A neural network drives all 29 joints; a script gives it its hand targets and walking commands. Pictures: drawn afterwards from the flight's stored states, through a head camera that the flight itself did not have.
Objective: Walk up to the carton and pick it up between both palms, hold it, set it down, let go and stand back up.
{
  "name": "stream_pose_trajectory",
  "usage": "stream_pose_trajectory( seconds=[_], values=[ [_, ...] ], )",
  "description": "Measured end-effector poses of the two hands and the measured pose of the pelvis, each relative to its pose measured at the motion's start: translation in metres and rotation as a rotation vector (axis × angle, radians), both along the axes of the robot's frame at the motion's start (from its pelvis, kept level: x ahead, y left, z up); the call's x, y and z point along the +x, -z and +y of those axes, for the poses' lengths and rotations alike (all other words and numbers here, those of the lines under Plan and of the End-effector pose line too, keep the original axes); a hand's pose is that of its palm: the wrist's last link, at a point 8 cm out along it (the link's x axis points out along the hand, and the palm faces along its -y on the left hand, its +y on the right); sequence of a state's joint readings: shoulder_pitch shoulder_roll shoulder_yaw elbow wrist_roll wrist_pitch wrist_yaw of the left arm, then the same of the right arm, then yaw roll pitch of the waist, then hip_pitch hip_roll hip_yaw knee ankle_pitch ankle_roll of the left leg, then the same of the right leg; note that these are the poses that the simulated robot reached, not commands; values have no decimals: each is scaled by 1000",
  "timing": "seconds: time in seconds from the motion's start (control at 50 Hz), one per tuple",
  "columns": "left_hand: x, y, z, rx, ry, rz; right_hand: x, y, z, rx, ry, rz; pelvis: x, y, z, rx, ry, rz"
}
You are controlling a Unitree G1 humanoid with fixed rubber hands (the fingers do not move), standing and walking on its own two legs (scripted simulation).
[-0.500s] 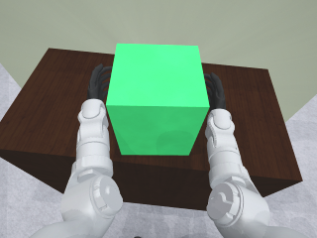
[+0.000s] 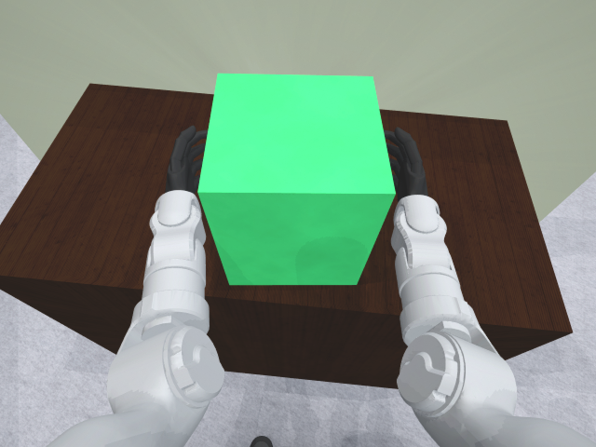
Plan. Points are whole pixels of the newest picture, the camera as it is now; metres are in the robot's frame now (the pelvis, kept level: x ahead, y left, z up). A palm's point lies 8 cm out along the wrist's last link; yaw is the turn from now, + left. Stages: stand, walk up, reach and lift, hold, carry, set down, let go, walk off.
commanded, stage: set down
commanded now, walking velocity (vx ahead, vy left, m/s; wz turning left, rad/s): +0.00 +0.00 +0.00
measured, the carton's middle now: (294, 190) +0.46 +0.08 +0.03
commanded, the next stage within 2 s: none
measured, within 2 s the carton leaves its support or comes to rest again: neither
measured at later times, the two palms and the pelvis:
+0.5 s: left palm (168, 168) +0.43 +0.25 +0.08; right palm (421, 183) +0.47 -0.10 +0.06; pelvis -0.01 +0.01 -0.02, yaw +0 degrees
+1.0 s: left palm (137, 148) +0.41 +0.27 +0.13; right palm (447, 149) +0.47 -0.11 +0.13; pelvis -0.02 +0.00 -0.02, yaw +2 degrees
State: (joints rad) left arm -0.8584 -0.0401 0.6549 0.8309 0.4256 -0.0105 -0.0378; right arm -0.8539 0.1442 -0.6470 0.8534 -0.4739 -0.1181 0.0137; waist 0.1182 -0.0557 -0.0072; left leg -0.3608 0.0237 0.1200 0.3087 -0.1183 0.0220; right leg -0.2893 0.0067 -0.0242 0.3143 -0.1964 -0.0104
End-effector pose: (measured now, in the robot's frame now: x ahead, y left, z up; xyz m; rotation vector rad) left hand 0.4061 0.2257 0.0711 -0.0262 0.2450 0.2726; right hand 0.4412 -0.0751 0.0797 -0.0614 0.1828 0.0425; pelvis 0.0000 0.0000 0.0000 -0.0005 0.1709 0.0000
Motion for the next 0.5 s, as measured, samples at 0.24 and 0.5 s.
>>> stream_pose_trajectory(
  seconds=[0.24,0.5],
  values=[
    [15,18,5,28,30,28,12,24,0,23,-13,115,-3,12,4,-30,0,169],
    [23,-7,27,49,34,-1,26,16,-23,13,26,106,-5,21,12,-56,-12,224]
  ],
)
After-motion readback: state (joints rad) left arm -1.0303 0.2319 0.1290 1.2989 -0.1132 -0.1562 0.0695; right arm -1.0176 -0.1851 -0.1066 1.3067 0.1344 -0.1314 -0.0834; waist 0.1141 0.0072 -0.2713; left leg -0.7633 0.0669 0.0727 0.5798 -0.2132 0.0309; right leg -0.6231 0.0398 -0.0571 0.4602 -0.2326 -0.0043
